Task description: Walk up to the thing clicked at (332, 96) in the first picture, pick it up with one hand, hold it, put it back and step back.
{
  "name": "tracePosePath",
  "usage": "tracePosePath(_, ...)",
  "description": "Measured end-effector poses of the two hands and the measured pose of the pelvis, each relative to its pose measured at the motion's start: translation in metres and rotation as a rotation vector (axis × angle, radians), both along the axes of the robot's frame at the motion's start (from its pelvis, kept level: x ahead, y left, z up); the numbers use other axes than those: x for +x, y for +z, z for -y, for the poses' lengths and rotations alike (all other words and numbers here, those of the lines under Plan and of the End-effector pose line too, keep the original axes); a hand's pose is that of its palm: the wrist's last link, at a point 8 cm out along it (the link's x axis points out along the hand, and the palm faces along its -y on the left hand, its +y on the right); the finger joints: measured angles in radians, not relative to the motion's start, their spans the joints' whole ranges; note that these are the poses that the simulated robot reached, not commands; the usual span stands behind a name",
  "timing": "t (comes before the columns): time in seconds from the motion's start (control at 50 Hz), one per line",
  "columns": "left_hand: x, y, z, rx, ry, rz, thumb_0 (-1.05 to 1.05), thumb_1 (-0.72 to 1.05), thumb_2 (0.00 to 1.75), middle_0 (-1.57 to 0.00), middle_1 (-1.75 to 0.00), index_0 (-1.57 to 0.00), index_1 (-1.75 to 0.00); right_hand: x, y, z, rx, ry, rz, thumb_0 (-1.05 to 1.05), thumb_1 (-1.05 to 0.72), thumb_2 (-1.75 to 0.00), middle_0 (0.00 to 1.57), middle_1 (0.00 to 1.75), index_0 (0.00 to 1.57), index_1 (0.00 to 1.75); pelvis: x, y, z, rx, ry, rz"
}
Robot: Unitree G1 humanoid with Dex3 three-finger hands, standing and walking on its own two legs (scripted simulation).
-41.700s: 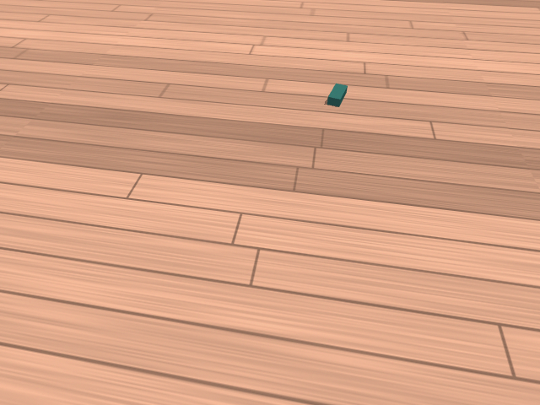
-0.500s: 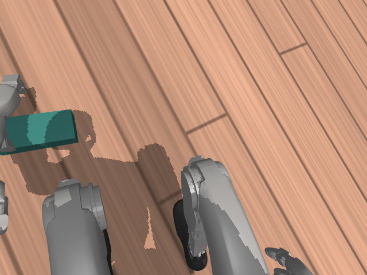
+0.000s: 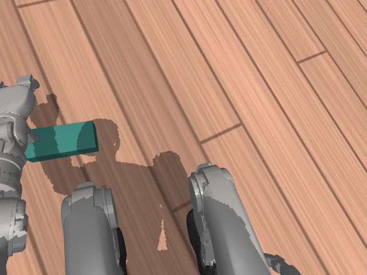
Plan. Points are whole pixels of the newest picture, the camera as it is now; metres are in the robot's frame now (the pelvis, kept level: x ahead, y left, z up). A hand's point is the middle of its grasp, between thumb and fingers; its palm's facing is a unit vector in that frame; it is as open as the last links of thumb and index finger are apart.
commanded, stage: home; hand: left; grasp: from above
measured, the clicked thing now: (62, 141) +0.48 +0.28 -0.34
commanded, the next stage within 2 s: none
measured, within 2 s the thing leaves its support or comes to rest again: neither
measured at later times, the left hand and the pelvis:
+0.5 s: hand out of the picture +0.28 +0.25 +0.08, palm faces -0.14 -0.81 -0.57, open 7.5 cm; pelvis +0.01 +0.00 +0.18, yaw +6 degrees
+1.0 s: hand out of the picture +0.23 +0.21 +0.28, palm faces +0.21 -0.95 -0.22, open 7.4 cm; pelvis +0.08 +0.01 +0.34, yaw +9 degrees
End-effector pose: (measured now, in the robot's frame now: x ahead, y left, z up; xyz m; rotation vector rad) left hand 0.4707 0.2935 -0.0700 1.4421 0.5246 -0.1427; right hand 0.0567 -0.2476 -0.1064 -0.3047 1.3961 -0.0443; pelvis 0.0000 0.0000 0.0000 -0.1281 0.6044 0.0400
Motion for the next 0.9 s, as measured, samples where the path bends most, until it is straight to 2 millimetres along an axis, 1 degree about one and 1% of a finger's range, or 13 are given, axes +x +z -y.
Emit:
tracePosePath(0.04, -0.011, 0.016, -0.002, -0.043, 0.020, -0.001, 0.00, 0.01, 0.84, -0.20, -0.58, -0.20, -0.58, 0.009, 0.009, 0.002, 0.003, -0.007, 0.020, 0.01, -0.90, -0.90, 0.21, 0.30, 0.20, 0.30, 0.000, 0.012, 0.000, 0.002, 0.006, -0.003)
tracePosePath(0.1, -0.036, 0.041, -0.004, -0.124, 0.064, -0.001, 0.00, 0.22, 0.81, -0.20, -0.47, -0.20, -0.47, 0.024, 0.027, 0.006, 0.002, -0.007, 0.053, 0.01, -0.90, -0.90, 0.21, 0.30, 0.20, 0.30, 0.001, 0.032, 0.000, 0.008, 0.014, -0.004)
tracePosePath(0.18, -0.077, 0.070, -0.006, -0.252, 0.141, -0.012, 0.00, 0.50, 0.83, -0.20, -0.38, -0.20, -0.38, 0.053, 0.057, 0.009, -0.012, 0.012, 0.120, 0.01, -0.90, -0.90, 0.21, 0.30, 0.20, 0.30, 0.000, 0.063, 0.000, 0.015, 0.023, 0.009)
tracePosePath(0.24, -0.107, 0.092, -0.005, -0.342, 0.197, -0.014, 0.00, 0.65, 0.85, -0.21, -0.34, -0.21, -0.34, 0.078, 0.083, 0.009, -0.025, 0.037, 0.191, 0.01, -0.91, -0.90, 0.21, 0.30, 0.20, 0.30, 0.000, 0.086, 0.000, 0.020, 0.032, 0.025)
tracePosePath(0.3, -0.134, 0.115, -0.004, -0.422, 0.258, -0.007, 0.00, 0.75, 0.87, -0.21, -0.33, -0.21, -0.32, 0.104, 0.111, 0.005, -0.033, 0.065, 0.273, 0.01, -0.91, -0.90, 0.20, 0.30, 0.20, 0.30, 0.000, 0.108, 0.000, 0.024, 0.042, 0.048)
tracePosePath(0.38, -0.164, 0.146, -0.002, -0.520, 0.355, 0.008, 0.01, 0.83, 0.88, -0.21, -0.31, -0.22, -0.31, 0.136, 0.150, -0.005, -0.028, 0.093, 0.393, 0.01, -0.91, -0.90, 0.20, 0.30, 0.20, 0.30, 0.001, 0.138, 0.000, 0.031, 0.056, 0.082)
tracePosePath(0.44, -0.183, 0.169, 0.001, -0.593, 0.428, 0.012, 0.01, 0.86, 0.89, -0.21, -0.31, -0.22, -0.30, 0.156, 0.179, -0.016, -0.015, 0.107, 0.477, 0.01, -0.91, -0.90, 0.20, 0.30, 0.20, 0.30, 0.004, 0.160, 0.000, 0.036, 0.068, 0.109)
tracePosePath(0.5, -0.199, 0.190, 0.006, -0.670, 0.505, 0.005, 0.01, 0.87, 0.89, -0.21, -0.31, -0.21, -0.30, 0.170, 0.207, -0.026, 0.004, 0.113, 0.545, 0.01, -0.91, -0.90, 0.20, 0.30, 0.20, 0.30, 0.008, 0.182, 0.000, 0.042, 0.076, 0.137)
tracePosePath(0.6, -0.222, 0.228, 0.016, -0.799, 0.632, 0.000, 0.01, 0.89, 0.90, -0.21, -0.31, -0.21, -0.30, 0.184, 0.250, -0.040, 0.034, 0.108, 0.619, 0.01, -0.91, -0.90, 0.21, 0.30, 0.20, 0.30, 0.019, 0.218, 0.000, 0.054, 0.089, 0.181)
tracePosePath(0.7, -0.238, 0.268, 0.023, -0.890, 0.746, -0.007, 0.01, 0.89, 0.90, -0.21, -0.30, -0.21, -0.30, 0.187, 0.287, -0.048, 0.041, 0.090, 0.643, 0.01, -0.90, -0.90, 0.21, 0.30, 0.20, 0.30, 0.034, 0.256, 0.000, 0.065, 0.100, 0.226)
tracePosePath(0.8, -0.249, 0.307, 0.029, -0.968, 0.843, -0.009, 0.01, 0.89, 0.90, -0.21, -0.30, -0.21, -0.30, 0.184, 0.321, -0.048, 0.022, 0.060, 0.648, 0.01, -0.90, -0.90, 0.21, 0.30, 0.21, 0.30, 0.052, 0.291, -0.002, 0.076, 0.111, 0.272)
tracePosePath(0.9, -0.256, 0.346, 0.033, -1.025, 0.895, 0.004, 0.01, 0.90, 0.90, -0.20, -0.30, -0.21, -0.30, 0.183, 0.352, -0.044, -0.006, 0.030, 0.667, 0.01, -0.90, -0.90, 0.21, 0.30, 0.21, 0.30, 0.069, 0.320, -0.004, 0.087, 0.116, 0.319)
